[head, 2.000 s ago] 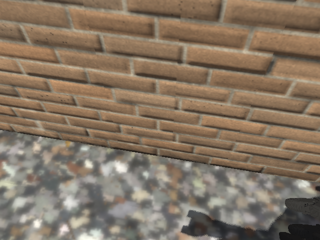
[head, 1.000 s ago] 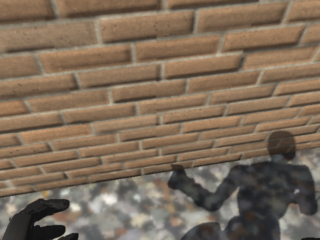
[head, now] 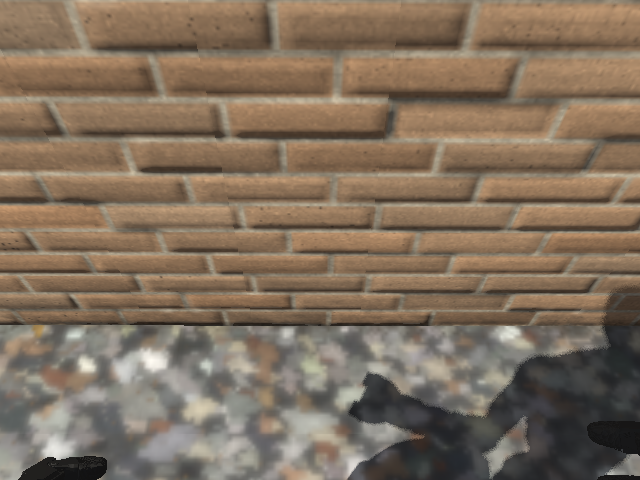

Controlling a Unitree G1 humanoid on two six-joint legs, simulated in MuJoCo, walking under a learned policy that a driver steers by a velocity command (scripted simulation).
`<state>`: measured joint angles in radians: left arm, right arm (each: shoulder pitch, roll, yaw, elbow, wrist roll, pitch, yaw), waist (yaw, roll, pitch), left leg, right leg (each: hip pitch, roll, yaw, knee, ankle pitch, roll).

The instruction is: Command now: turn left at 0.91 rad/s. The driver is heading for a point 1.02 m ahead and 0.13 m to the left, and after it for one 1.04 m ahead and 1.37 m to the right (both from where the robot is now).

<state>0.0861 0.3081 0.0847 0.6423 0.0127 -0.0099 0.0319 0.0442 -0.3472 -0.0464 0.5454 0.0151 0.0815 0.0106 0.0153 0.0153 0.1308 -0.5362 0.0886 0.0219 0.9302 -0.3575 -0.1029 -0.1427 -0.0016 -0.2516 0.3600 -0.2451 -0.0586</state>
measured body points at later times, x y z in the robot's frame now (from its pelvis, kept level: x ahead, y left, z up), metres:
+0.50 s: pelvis +0.01 +0.07 -0.01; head +0.06 +0.12 +0.44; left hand +0.04 +0.41 -0.12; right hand +0.27 -0.15 -0.07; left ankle +0.00 +0.16 -0.74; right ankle +0.12 -0.05 -0.72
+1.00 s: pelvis +0.01 +0.23 +0.00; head +0.06 +0.25 +0.45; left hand +0.10 +0.56 -0.10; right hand +0.19 -0.01 -0.10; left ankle -0.01 +0.33 -0.74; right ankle +0.04 +0.11 -0.65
